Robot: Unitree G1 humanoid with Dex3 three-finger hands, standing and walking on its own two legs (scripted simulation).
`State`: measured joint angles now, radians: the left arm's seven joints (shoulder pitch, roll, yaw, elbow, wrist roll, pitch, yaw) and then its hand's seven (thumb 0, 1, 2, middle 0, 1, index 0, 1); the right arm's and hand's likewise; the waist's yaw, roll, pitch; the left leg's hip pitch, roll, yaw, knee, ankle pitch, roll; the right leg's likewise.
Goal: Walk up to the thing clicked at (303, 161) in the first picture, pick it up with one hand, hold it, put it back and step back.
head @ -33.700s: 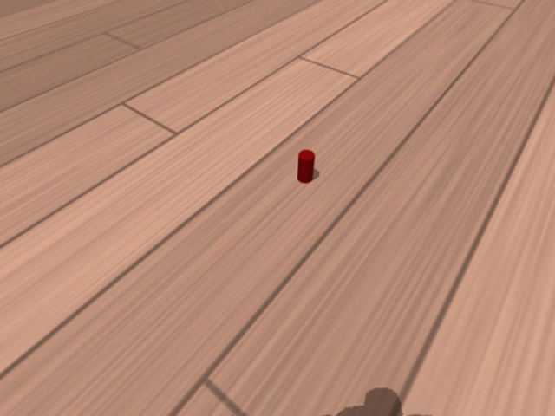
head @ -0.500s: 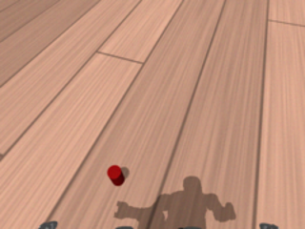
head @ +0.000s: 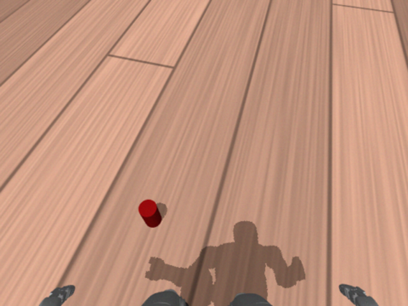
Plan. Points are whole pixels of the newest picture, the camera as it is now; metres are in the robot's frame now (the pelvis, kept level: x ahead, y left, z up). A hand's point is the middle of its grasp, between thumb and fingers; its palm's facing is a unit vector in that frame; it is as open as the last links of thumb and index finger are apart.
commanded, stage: step back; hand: left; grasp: from the side
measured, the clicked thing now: (150, 214) +0.51 +0.25 -0.67
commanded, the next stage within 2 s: none
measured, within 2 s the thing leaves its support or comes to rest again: neither
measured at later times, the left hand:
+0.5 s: hand out of the picture -0.01 +0.28 -0.14, palm faces +0.05 -0.94 -0.34, open 7.4 cm
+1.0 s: hand out of the picture -0.20 +0.21 -0.11, palm faces +0.02 -0.90 -0.43, open 7.4 cm
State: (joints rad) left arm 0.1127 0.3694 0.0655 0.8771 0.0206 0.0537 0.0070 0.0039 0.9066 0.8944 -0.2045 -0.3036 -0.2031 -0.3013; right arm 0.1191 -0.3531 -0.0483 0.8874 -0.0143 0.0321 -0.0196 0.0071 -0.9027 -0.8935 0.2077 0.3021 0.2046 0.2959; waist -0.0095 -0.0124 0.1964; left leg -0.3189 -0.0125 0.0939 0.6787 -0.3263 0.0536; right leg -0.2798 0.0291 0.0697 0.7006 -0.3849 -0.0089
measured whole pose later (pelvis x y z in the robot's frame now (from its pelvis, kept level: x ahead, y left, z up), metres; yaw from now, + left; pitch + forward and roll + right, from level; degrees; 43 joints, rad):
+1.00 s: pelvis -0.28 -0.06 +0.01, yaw +0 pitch -2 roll +3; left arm 0.21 0.34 0.07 0.83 0.04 0.07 -0.02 0.01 0.90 0.89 -0.21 -0.30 -0.21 -0.30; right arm 0.18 -0.41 -0.05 0.87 0.00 0.05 -0.03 0.01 -0.91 -0.89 0.21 0.30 0.20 0.30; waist 0.03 0.02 0.12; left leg -0.49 -0.11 -0.14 1.14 -0.44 -0.01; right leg -0.31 -0.02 0.04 0.62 -0.28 -0.03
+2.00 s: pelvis -0.54 -0.09 +0.01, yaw +6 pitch -3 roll +1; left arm 0.24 0.43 0.06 0.97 0.03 0.02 -0.01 0.01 0.91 0.89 -0.20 -0.30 -0.20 -0.30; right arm 0.28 -0.35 -0.06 0.98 -0.04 0.00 0.03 0.01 -0.91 -0.89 0.21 0.30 0.20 0.30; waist 0.00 -0.02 0.05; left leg -0.20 -0.02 -0.04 0.57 -0.34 0.02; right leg -0.40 -0.03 0.01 0.92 -0.47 -0.02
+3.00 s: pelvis -0.48 -0.08 +0.03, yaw +6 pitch -3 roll +0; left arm 0.10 0.35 -0.01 1.12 0.00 -0.02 -0.02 0.00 0.91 0.89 -0.20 -0.30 -0.20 -0.30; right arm 0.05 -0.34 0.00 1.10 0.00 -0.02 0.01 0.01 -0.91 -0.89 0.21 0.30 0.20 0.30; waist 0.02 0.01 0.06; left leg -0.14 0.02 0.00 0.39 -0.19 -0.02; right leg -0.13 -0.02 -0.02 0.40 -0.21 0.01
